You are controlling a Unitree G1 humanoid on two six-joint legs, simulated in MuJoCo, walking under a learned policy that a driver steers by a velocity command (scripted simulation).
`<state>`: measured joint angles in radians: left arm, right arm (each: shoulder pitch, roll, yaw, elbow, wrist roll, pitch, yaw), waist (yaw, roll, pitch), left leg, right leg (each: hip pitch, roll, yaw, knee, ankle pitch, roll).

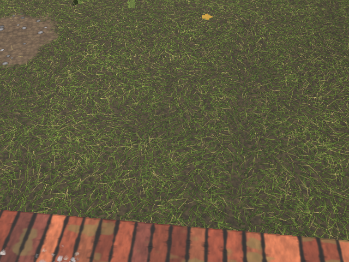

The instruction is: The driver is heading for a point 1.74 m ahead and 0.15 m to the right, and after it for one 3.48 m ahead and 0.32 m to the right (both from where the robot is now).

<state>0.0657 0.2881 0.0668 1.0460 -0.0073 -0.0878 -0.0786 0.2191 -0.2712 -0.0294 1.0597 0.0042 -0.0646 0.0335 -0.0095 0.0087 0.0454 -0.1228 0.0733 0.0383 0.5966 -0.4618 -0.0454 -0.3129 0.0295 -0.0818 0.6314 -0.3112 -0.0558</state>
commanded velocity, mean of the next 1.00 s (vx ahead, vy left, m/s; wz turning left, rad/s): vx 0.00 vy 0.00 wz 0.00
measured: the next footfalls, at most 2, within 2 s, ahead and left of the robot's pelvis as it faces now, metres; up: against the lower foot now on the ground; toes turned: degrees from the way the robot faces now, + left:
left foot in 1.78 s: +0.45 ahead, +0.12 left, +0.00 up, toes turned +2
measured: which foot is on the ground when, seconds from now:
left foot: down 0.00-1.00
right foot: down 0.00-1.00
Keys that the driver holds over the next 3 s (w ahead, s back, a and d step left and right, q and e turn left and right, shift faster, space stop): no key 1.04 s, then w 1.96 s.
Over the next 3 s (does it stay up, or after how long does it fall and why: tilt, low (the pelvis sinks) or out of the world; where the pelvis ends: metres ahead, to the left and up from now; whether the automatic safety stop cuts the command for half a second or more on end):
stays up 0.99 -0.01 -0.19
